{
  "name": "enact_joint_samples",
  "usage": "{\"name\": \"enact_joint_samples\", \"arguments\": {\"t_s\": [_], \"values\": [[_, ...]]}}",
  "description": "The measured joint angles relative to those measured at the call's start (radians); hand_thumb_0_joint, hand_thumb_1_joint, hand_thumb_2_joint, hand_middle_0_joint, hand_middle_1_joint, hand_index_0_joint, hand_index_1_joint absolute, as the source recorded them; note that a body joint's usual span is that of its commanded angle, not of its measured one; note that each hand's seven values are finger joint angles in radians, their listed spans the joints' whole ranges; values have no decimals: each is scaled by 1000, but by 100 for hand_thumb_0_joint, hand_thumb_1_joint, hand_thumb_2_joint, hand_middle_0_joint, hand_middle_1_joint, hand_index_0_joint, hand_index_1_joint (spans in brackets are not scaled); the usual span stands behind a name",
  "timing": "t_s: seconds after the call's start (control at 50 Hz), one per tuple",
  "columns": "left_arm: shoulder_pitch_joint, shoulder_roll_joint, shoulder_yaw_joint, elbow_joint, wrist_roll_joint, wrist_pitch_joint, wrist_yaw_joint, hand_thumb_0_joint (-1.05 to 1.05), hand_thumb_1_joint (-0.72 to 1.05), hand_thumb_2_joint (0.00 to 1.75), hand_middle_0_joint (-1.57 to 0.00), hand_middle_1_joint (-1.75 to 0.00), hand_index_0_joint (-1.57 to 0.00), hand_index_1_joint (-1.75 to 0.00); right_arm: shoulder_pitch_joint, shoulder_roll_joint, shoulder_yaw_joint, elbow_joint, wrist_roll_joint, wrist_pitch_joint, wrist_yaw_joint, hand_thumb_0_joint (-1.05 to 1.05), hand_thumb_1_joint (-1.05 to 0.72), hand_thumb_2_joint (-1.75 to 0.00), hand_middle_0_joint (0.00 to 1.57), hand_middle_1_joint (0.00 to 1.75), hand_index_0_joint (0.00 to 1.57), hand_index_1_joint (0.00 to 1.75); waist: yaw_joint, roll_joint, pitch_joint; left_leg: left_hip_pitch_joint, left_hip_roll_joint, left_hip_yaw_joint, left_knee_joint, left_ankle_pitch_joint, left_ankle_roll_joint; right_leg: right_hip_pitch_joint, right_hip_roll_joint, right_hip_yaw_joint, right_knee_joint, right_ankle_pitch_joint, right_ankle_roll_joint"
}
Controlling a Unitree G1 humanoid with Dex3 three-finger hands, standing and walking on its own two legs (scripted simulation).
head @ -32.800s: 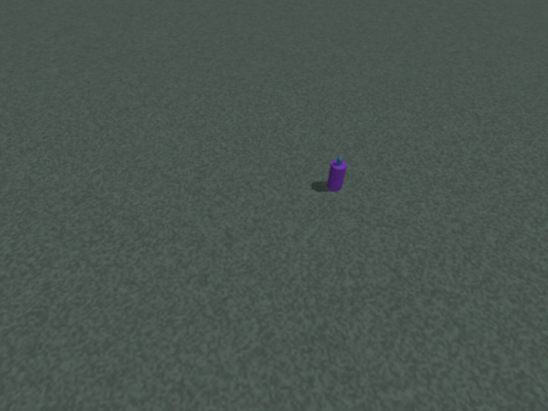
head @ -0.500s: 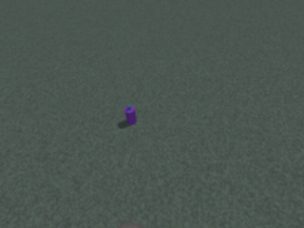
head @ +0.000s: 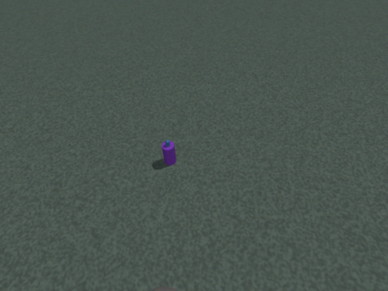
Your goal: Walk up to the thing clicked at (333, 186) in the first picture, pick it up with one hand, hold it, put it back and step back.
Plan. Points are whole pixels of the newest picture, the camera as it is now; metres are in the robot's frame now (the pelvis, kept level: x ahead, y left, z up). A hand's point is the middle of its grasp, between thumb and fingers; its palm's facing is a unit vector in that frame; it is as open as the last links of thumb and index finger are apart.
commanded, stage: step back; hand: left
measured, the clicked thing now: (168, 151) +1.00 +0.24 -0.66
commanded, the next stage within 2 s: stand in 0.42 s
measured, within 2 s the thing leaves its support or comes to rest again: neither
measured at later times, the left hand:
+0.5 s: hand out of the picture +0.13 +0.28 -0.14, palm faces -0.01 -0.94 -0.35, open 7.4 cm
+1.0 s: hand out of the picture +0.12 +0.27 -0.14, palm faces -0.05 -0.94 -0.33, open 7.4 cm
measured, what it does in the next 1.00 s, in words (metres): steps on the spot: left foot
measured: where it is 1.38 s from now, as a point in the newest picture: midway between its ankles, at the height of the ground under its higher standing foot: outside the picture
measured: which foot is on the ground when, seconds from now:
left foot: up 0.00-0.08, down 0.10-1.00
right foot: down 0.00-1.00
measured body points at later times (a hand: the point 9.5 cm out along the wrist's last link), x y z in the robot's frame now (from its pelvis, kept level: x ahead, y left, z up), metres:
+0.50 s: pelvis +0.04 +0.02 +0.01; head +0.06 +0.03 +0.46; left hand +0.13 +0.33 -0.12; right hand +0.17 -0.26 -0.11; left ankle +0.07 +0.14 -0.73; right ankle +0.02 -0.11 -0.73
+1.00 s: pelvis +0.04 +0.02 +0.02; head +0.05 +0.02 +0.47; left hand +0.12 +0.32 -0.12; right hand +0.10 -0.28 -0.12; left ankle +0.07 +0.14 -0.73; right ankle +0.02 -0.11 -0.73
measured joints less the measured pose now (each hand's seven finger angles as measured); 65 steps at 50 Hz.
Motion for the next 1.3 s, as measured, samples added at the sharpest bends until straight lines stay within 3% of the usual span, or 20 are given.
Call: {"name": "enact_joint_samples", "arguments": {"t_s": [0.06, 0.12, 0.14, 0.2, 0.26, 0.48, 0.8, 1.3], "values": [[0, 6, -8, 6, -2, 4, 2, 1, 90, 89, -20, -30, -21, -30, -11, -2, 0, 2, 0, -5, 4, 1, -91, -90, 20, 30, 20, 30, 1, -11, 8, 17, 25, 37, -131, 25, -5, 10, -15, -1, -1, -13, 11], [-12, 19, -17, 10, -14, 18, 7, 1, 90, 89, -20, -30, -21, -30, -27, 2, -1, 10, -1, -13, 0, 1, -91, -90, 20, 30, 20, 30, -6, -26, 21, 78, 31, 68, -307, 199, -8, -1, -34, -1, 56, -56, 29], [-22, 24, -20, 13, -19, 25, 10, 1, 90, 89, -20, -30, -21, -30, -39, 10, -2, 17, -3, -14, -4, 1, -91, -90, 20, 30, 20, 30, -4, -41, 31, 84, 21, 79, -306, 214, -14, -4, -45, 9, 76, -69, 34], [-44, 31, -25, 25, -33, 41, 18, 1, 91, 89, -20, -30, -21, -30, -72, 31, 14, 25, 1, -11, -4, 1, -91, -90, 20, 30, 20, 30, -2, -53, 31, 79, 26, 93, -278, 175, -12, -2, -34, 34, 72, -79, 21], [-68, 33, -28, 45, -31, 38, 20, 1, 91, 90, -20, -30, -21, -30, -109, 50, 31, 37, 5, -4, -4, 1, -91, -90, 20, 30, 21, 30, -6, -44, 27, 83, 47, 88, -278, 163, -17, 23, -14, 32, 21, -52, 40], [-143, 17, -46, 101, -34, 26, 17, 1, 91, 90, -20, -30, -21, -30, -208, 74, 53, 88, 19, -14, 3, 1, -91, -90, 20, 30, 21, 30, -16, -35, 9, 158, 43, 102, -409, 218, -14, 97, -17, 42, -120, 13, 50], [-151, -1, -58, 174, -28, 27, 8, 1, 91, 90, -20, -30, -21, -30, -164, 51, 45, 168, 19, -12, 9, 1, -91, -90, 20, 30, 21, 30, -41, -39, -8, 236, 35, 110, -564, 297, -18, 161, -24, 46, -253, 83, 51], [-133, 0, -58, 175, -30, 32, 10, 1, 91, 90, -20, -30, -21, -30, -141, 53, 60, 173, 20, -10, 6, 1, -91, -90, 20, 30, 20, 30, -47, -36, -22, 237, 36, 106, -577, 292, -21, 168, -23, 42, -274, 82, 49]]}}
